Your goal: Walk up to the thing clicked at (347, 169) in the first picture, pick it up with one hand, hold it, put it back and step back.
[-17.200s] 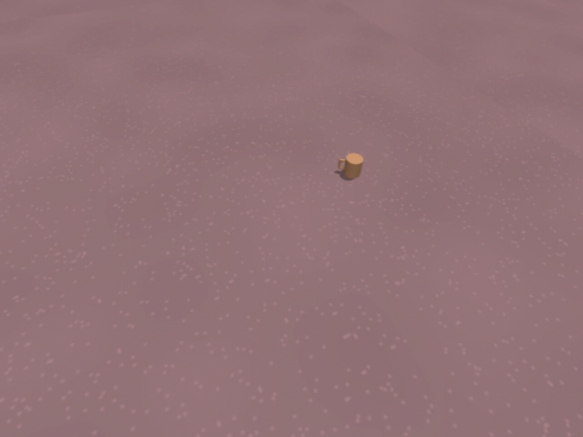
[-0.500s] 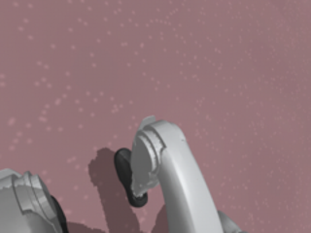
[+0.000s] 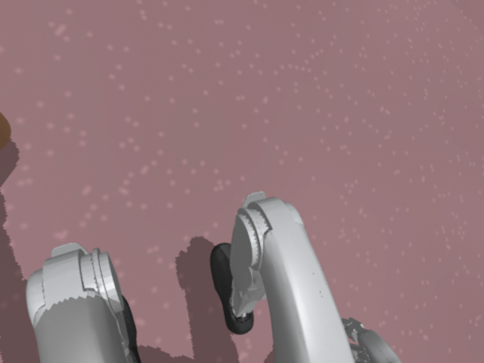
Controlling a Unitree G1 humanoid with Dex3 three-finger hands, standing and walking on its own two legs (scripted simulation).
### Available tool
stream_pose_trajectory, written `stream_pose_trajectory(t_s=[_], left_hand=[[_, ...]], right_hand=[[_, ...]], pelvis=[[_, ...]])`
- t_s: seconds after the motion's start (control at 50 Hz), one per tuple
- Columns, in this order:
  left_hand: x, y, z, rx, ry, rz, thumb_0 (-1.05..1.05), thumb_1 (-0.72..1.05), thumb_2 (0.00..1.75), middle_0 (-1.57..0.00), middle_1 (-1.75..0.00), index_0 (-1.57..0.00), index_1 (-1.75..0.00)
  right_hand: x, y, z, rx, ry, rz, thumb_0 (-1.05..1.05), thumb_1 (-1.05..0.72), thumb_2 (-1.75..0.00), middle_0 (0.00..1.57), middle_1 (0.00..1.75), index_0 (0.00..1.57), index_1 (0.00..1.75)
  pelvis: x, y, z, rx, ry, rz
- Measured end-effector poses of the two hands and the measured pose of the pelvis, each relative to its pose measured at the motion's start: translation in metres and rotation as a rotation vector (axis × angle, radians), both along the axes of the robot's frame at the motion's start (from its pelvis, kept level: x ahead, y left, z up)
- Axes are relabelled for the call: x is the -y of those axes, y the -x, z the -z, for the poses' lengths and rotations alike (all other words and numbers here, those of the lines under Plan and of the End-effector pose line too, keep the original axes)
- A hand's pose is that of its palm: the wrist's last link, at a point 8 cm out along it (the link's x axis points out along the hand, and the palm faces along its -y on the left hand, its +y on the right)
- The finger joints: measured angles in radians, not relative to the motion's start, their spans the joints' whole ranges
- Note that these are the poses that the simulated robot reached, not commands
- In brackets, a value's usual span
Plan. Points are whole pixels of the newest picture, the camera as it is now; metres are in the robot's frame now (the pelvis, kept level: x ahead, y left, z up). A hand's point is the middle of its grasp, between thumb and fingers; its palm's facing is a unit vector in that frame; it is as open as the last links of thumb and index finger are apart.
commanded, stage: settle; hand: left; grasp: from above
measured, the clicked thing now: out of the picture +0.52 +0.31 -0.21
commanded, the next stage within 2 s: lift in 0.36 s
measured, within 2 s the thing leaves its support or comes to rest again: neither
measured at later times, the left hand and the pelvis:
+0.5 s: hand out of the picture +0.51 +0.30 -0.13, palm faces -0.46 -0.07 -0.88, open 11.3 cm; pelvis -0.01 +0.00 +0.01, yaw +2 degrees
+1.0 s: hand out of the picture +0.46 +0.31 -0.04, palm faces -0.47 -0.10 -0.87, open 11.2 cm; pelvis -0.01 +0.00 +0.08, yaw +4 degrees
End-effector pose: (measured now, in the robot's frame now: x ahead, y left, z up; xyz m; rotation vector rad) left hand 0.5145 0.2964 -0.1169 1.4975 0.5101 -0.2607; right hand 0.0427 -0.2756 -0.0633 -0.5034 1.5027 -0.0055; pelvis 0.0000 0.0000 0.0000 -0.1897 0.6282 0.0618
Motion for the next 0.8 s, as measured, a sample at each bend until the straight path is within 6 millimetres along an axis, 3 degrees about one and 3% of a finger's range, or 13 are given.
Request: stream_pose_trajectory(t_s=[0.14, 0.48, 0.8], left_hand=[[0.003, 0.001, -0.021, -0.009, 0.006, 0.013, 0.01, -0.23, 0.84, -0.45, -0.98, -0.45, -0.95], [-0.001, 0.001, -0.047, 0.011, -0.004, 0.006, 0.01, -0.22, 0.83, -0.46, -0.95, -0.46, -0.92], [-0.009, 0.027, -0.087, -0.028, 0.031, -0.004, 0.01, -0.21, 0.8, -0.47, -0.93, -0.47, -0.9]], right_hand=[[-0.001, 0.002, -0.001, 0.026, 0.008, 0.013, 0.0, -0.91, -0.9, 0.2, 0.3, 0.2, 0.3], [-0.009, 0.037, -0.007, -0.029, 0.025, 0.102, 0.0, -0.91, -0.9, 0.2, 0.3, 0.2, 0.3], [-0.003, 0.012, -0.024, 0.03, 0.029, 0.111, 0.0, -0.91, -0.91, 0.21, 0.3, 0.2, 0.3]], pelvis=[[0.001, 0.005, -0.006, 0.011, -0.011, -0.004], [-0.001, 0.011, -0.013, -0.003, -0.019, -0.01], [-0.002, 0.012, -0.042, -0.017, -0.033, -0.027]])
